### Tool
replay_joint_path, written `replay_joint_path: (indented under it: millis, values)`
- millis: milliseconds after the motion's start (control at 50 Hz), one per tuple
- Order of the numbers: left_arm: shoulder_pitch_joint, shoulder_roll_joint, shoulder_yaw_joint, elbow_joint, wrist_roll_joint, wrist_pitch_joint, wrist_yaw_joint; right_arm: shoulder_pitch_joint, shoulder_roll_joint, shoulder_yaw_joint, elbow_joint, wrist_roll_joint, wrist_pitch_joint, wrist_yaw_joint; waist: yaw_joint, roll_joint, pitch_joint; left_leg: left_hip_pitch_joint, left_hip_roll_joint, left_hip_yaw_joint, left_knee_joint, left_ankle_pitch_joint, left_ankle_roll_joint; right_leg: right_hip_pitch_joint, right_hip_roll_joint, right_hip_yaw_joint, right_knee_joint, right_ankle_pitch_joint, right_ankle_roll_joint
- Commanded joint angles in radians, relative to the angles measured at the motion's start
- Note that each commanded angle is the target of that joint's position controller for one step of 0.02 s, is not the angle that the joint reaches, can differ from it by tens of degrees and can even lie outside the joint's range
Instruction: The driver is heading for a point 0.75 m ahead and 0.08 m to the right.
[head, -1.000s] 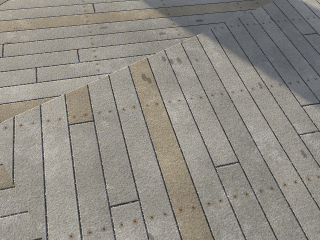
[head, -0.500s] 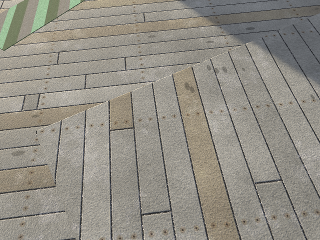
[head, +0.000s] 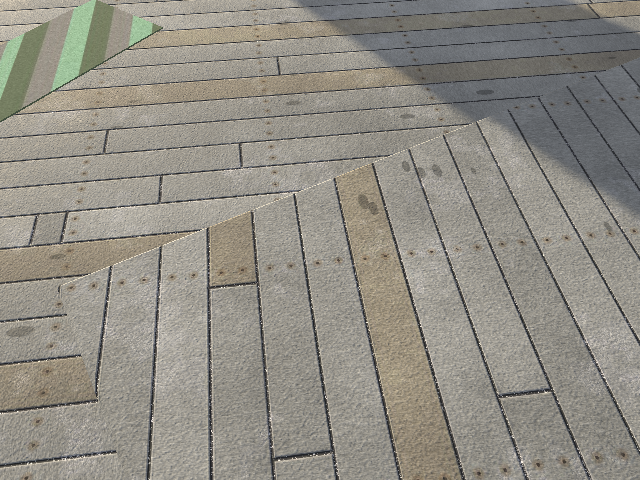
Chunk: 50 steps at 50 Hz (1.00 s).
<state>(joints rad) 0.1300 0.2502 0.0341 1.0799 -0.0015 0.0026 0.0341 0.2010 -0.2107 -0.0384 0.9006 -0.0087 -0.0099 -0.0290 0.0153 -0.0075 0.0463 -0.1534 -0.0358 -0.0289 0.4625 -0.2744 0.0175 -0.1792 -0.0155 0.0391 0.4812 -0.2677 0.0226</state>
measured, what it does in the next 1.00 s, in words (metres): stands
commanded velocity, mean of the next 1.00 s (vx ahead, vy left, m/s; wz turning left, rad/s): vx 0.06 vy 0.00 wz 0.00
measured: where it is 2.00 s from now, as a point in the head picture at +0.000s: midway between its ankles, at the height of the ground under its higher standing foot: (345, 460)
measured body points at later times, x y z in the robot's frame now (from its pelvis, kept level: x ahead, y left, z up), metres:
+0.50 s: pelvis +0.00 -0.01 +0.00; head +0.01 -0.01 +0.45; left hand +0.04 +0.24 -0.15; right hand +0.04 -0.26 -0.15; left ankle -0.01 +0.11 -0.74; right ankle +0.00 -0.13 -0.74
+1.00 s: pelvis +0.05 +0.00 -0.01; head +0.05 +0.02 +0.44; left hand +0.04 +0.26 -0.17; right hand +0.03 -0.24 -0.15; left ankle +0.00 +0.09 -0.74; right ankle -0.01 -0.13 -0.72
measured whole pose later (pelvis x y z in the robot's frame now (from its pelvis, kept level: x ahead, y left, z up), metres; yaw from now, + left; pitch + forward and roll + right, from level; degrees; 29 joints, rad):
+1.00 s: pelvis +0.05 +0.00 -0.01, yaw +0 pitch +0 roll +0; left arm 0.32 0.24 0.04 1.10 -0.03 -0.03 0.03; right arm 0.37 -0.18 -0.04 1.09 0.01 -0.09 -0.01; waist -0.01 -0.04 -0.02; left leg -0.18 -0.03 0.04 0.53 -0.35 0.06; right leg -0.27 0.00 0.03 0.75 -0.45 -0.05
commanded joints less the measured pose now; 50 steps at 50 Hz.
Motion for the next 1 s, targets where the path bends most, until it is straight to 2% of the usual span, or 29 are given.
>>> replay_joint_path:
  millis: [20, 380, 720, 740, 760, 780, 800, 840, 860, 880, 900, 920, 940, 960, 980, 1000]
  values:
    - [-0.008, 0.103, 0.016, -0.017, 0.000, -0.007, 0.006, 0.006, -0.112, -0.023, -0.024, 0.002, -0.011, -0.004, -0.001, 0.012, -0.039, -0.004, 0.054, -0.050, -0.084, 0.220, 0.008, 0.004, -0.013, 0.013, -0.060, 0.163, -0.036]
    - [0.050, 0.076, 0.007, 0.032, -0.001, -0.004, 0.013, 0.062, -0.088, -0.011, 0.098, 0.006, -0.006, -0.017, -0.003, 0.008, -0.018, -0.015, 0.038, -0.019, -0.090, 0.195, -0.007, -0.003, -0.002, 0.010, -0.073, 0.177, -0.049]
    - [0.105, 0.050, 0.000, 0.034, -0.002, -0.003, 0.010, 0.117, -0.058, -0.002, 0.165, 0.007, -0.001, -0.025, -0.006, 0.005, -0.001, -0.031, 0.036, -0.006, -0.086, 0.162, -0.022, -0.015, 0.002, 0.017, -0.088, 0.165, -0.065]
    - [0.128, 0.035, -0.004, 0.044, -0.001, -0.003, 0.010, 0.140, -0.040, 0.003, 0.180, 0.007, -0.001, -0.025, -0.006, 0.000, -0.027, -0.018, 0.025, 0.007, -0.087, 0.078, -0.022, -0.004, 0.009, 0.013, -0.102, 0.053, -0.067]
    - [0.138, 0.046, 0.000, 0.047, -0.006, -0.001, 0.012, 0.144, -0.037, 0.002, 0.186, 0.011, 0.000, -0.026, -0.003, -0.012, -0.011, -0.038, 0.003, 0.031, -0.058, -0.040, -0.018, -0.020, 0.015, 0.019, -0.116, -0.123, -0.077]
    - [0.147, 0.077, 0.010, 0.045, -0.014, -0.001, 0.014, 0.137, -0.043, 0.000, 0.182, 0.016, -0.001, -0.028, 0.002, -0.037, 0.016, -0.079, -0.018, 0.054, -0.007, -0.159, -0.010, -0.049, 0.001, 0.050, -0.136, -0.306, -0.101]
    - [0.161, 0.101, 0.018, 0.041, -0.019, -0.004, 0.014, 0.125, -0.038, 0.001, 0.173, 0.018, -0.007, -0.028, 0.010, -0.076, 0.049, -0.138, -0.026, 0.069, 0.053, -0.218, -0.007, -0.072, -0.042, 0.119, -0.178, -0.446, -0.133]
    - [0.203, 0.143, 0.034, 0.037, -0.023, -0.018, 0.012, 0.096, -0.015, 0.008, 0.150, 0.022, -0.031, -0.020, 0.024, -0.159, 0.087, -0.239, -0.013, 0.091, 0.189, -0.184, -0.001, -0.067, -0.183, 0.319, -0.277, -0.580, -0.217]
    - [0.203, 0.149, 0.039, 0.029, -0.023, -0.025, 0.010, 0.092, -0.011, 0.009, 0.145, 0.024, -0.044, -0.012, 0.021, -0.169, 0.100, -0.234, 0.013, 0.068, 0.236, -0.168, 0.014, -0.104, -0.234, 0.391, -0.305, -0.576, -0.248]
    - [0.180, 0.145, 0.039, 0.014, -0.022, -0.031, 0.008, 0.103, -0.010, 0.008, 0.146, 0.028, -0.055, -0.004, 0.001, -0.161, 0.107, -0.212, 0.032, 0.056, 0.231, -0.175, 0.033, -0.136, -0.250, 0.405, -0.308, -0.554, -0.256]
    - [0.137, 0.138, 0.038, -0.005, -0.027, -0.034, 0.004, 0.133, -0.004, 0.008, 0.154, 0.031, -0.063, 0.002, -0.029, -0.149, 0.113, -0.156, 0.040, 0.058, 0.155, -0.177, 0.054, -0.177, -0.237, 0.370, -0.290, -0.525, -0.241]
    - [0.078, 0.129, 0.035, -0.030, -0.036, -0.034, 0.000, 0.189, 0.002, 0.007, 0.174, 0.031, -0.069, 0.005, -0.070, -0.121, 0.117, -0.033, 0.033, 0.068, 0.025, -0.143, 0.074, -0.254, -0.189, 0.293, -0.250, -0.478, -0.208]
    - [0.036, 0.112, 0.031, -0.052, -0.039, -0.036, -0.004, 0.259, -0.012, 0.000, 0.204, 0.024, -0.069, 0.005, -0.100, -0.061, 0.114, 0.090, 0.033, 0.046, -0.063, -0.094, 0.077, -0.333, -0.119, 0.195, -0.145, -0.389, -0.170]
    - [-0.010, 0.042, 0.009, -0.084, -0.036, -0.053, -0.009, 0.404, -0.100, -0.025, 0.235, 0.022, -0.077, 0.008, -0.151, 0.139, 0.068, 0.229, 0.182, -0.226, -0.184, -0.285, 0.141, -0.469, -0.003, 0.029, 0.131, -0.264, -0.109]
    - [-0.036, 0.017, 0.002, -0.127, -0.030, -0.078, -0.012, 0.501, -0.214, -0.052, 0.248, 0.028, -0.090, 0.023, -0.170, 0.335, 0.060, 0.302, 0.397, -0.604, -0.338, -0.397, 0.261, -0.620, 0.065, -0.073, 0.401, -0.274, -0.082]
    - [-0.035, 0.068, 0.014, -0.127, -0.036, -0.094, -0.018, 0.438, -0.144, -0.031, 0.228, 0.010, -0.105, 0.025, -0.123, 0.189, 0.099, 0.275, 0.429, -0.658, -0.336, -0.361, 0.278, -0.692, 0.012, 0.012, 0.597, -0.256, -0.095]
